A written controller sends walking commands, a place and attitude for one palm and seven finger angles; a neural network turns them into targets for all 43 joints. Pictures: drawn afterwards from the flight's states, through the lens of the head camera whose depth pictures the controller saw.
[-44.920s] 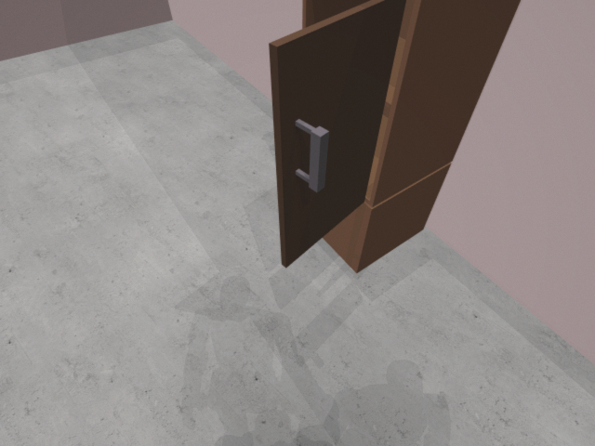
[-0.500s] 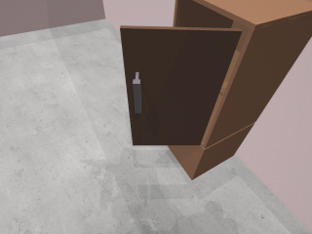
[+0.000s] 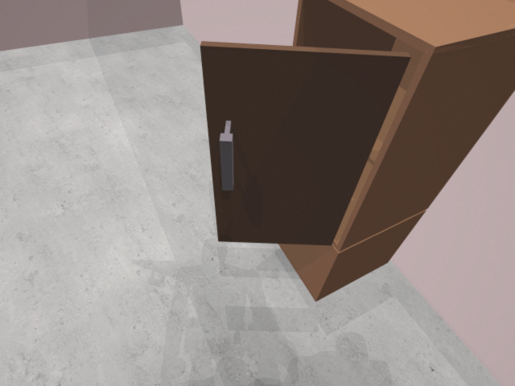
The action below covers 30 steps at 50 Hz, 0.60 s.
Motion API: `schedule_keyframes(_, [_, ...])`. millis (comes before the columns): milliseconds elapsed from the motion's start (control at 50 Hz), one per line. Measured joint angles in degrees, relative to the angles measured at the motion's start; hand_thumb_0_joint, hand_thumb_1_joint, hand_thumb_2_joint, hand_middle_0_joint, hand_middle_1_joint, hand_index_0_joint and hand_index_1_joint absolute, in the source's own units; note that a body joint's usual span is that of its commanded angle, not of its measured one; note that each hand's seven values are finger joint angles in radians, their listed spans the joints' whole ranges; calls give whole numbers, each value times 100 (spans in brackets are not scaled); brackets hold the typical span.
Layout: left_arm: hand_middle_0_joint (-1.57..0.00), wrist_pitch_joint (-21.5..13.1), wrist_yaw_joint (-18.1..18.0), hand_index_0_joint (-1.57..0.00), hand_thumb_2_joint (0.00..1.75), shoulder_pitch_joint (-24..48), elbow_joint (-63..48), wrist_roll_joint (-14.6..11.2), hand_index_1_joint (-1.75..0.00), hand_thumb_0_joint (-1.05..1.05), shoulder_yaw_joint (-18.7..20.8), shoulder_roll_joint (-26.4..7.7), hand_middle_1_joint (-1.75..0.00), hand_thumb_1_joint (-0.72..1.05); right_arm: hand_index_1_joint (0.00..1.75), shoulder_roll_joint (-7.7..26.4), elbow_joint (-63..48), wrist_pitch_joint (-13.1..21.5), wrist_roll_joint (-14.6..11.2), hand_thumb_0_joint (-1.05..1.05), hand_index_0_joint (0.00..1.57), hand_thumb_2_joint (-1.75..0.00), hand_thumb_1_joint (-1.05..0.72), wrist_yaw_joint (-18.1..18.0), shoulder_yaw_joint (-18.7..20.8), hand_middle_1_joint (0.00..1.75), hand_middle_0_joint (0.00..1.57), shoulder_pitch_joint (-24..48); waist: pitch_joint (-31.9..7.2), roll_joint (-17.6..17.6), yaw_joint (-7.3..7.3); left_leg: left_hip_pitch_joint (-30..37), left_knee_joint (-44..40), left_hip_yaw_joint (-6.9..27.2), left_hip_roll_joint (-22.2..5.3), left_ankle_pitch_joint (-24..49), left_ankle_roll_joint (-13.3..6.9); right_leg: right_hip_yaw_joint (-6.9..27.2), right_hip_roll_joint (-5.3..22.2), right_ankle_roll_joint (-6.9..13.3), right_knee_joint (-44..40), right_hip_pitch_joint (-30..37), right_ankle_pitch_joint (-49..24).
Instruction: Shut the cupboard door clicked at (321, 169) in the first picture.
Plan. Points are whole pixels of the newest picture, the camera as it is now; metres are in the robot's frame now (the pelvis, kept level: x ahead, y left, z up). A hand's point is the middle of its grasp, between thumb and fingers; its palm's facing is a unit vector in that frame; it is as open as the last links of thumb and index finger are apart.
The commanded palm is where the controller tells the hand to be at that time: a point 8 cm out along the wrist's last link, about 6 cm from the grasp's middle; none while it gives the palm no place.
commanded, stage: shuffle to correct the standing spot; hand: left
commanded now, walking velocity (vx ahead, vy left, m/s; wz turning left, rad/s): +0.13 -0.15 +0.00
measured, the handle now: (228, 156) +0.54 +0.10 +0.04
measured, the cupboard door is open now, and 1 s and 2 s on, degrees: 61 61 61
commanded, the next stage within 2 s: come to a stop and stand still in 0.64 s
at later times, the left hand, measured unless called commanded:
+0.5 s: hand out of the picture +0.07 +0.15 -0.19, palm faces +0.03 -0.99 -0.12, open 7.4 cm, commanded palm none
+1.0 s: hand (235, 364) +0.19 +0.05 -0.16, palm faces +0.06 -0.97 -0.22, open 7.2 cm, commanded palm none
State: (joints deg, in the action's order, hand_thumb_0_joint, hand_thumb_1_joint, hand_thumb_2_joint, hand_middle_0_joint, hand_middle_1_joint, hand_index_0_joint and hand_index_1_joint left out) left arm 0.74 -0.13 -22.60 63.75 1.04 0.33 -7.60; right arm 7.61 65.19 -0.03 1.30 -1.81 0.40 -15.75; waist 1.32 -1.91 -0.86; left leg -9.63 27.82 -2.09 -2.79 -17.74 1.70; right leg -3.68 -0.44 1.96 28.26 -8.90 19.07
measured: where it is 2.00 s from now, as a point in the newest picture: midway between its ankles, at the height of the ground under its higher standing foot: outside the picture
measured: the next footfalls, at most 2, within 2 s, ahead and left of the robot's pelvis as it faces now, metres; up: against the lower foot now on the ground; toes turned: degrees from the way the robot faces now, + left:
left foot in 0.36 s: +0.12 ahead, +0.09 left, +0.00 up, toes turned +9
right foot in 0.78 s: +0.19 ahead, -0.24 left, +0.00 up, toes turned -5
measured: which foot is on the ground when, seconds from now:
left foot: down 0.00-0.16, up 0.18-0.34, down 0.36-0.76, up 0.78-1.00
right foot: down 0.00-0.36, up 0.38-0.76, down 0.78-1.00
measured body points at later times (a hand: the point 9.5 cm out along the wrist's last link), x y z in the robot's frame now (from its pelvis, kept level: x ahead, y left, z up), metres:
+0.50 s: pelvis +0.08 -0.02 -0.01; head +0.11 +0.01 +0.44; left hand +0.07 +0.20 -0.18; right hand +0.11 -0.25 -0.15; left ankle +0.08 +0.08 -0.74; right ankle +0.00 -0.14 -0.65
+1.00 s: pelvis +0.13 -0.13 +0.00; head +0.17 -0.14 +0.45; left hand +0.19 +0.10 -0.15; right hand +0.17 -0.38 -0.16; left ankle +0.09 -0.02 -0.69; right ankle +0.15 -0.24 -0.74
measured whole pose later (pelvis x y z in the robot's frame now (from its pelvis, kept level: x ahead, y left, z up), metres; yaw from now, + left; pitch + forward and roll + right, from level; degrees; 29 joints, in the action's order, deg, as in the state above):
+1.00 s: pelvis +0.13 -0.13 +0.00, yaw +1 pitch +1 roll +1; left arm -0.5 -1.7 -10.2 54.9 1.5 2.0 -9.1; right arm 12.0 58.8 -2.7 0.9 -1.5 3.5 -11.5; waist 4.8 -0.2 -0.5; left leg -22.6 52.4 -3.1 -0.2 -29.0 3.1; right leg -5.8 3.1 1.3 29.9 -16.7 13.9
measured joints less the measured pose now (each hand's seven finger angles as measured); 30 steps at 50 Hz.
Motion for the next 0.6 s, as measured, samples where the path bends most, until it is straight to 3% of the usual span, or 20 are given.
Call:
schedule_keyframes(140, [-20,-32,35,-20,90,42,-181,31,-30,0,134,-29,-30,91,30,-108,34,39,13,1,20,-90,-91,-66,56,30,20,-329,16,90,71,-197,416,91,-115,-356,64,-82,-103,104,331,-132,355])
schedule_keyframes(200, [-20,-115,-8,-20,90,101,-277,37,-30,0,193,-45,-30,91,30,-127,68,-7,0,1,20,-90,-91,-87,71,30,20,-356,62,115,79,-573,1336,-33,-176,-827,-133,-211,-142,191,302,-29,454])
schedule_keyframes(240, [-20,-159,-62,-20,90,114,-331,57,-30,0,210,-47,-30,91,30,-138,70,-45,-12,1,20,-90,-91,-83,90,30,20,-275,120,60,12,-920,2163,-152,-120,-1252,-197,-253,-138,229,179,110,454])
schedule_keyframes(280, [-20,-165,-105,-20,90,83,-360,83,-30,0,210,-38,-30,91,30,-131,3,-48,-22,1,20,-90,-91,-60,113,30,20,-119,177,-17,-56,-1160,2431,-292,-57,-1422,-238,-234,-132,224,61,240,442])
schedule_keyframes(320, [-20,-119,-115,-20,90,27,-348,92,-30,0,198,-31,-30,91,30,-99,-112,-11,-4,2,20,-90,-92,-75,134,30,20,61,220,-100,-65,-1196,1964,-448,0,-1137,-266,-191,-118,184,56,330,493])
schedule_keyframes(360, [-20,-48,-87,-20,90,-59,-324,49,-30,0,183,0,-30,91,30,1,-282,122,15,2,20,-90,-93,-83,151,30,20,168,237,-109,-14,-971,941,-566,28,-100,-311,-144,-134,153,478,237,696])
schedule_keyframes(420, [-20,118,-43,-20,90,2,-262,16,-30,0,184,-39,-30,91,30,30,-483,249,65,2,20,-90,-93,-105,148,30,20,282,254,-218,106,-924,1147,-704,-7,-125,-408,130,-115,101,2585,-587,1107])
schedule_keyframes(480, [-20,216,-5,-20,90,294,-353,96,-30,0,269,-154,-30,91,30,-12,-571,242,84,1,20,-90,-92,-110,117,30,20,186,182,-236,162,-734,828,-660,-36,-140,-344,245,1,-21,3862,-1386,727])
schedule_keyframes(540, [-20,186,44,-20,90,676,-628,97,-30,0,331,-250,-30,91,30,-61,-533,233,87,1,20,-90,-92,-102,72,30,20,85,210,-147,107,-562,310,-511,-105,150,-242,344,221,-175,4006,-1913,198])
schedule_keyframes(600, [-20,178,59,-20,90,929,-841,66,-30,1,378,-349,-30,92,30,-74,-485,173,103,1,20,-90,-92,-71,78,30,20,46,239,-15,74,-428,-51,-407,-248,321,-132,379,428,-317,3374,-2074,-16])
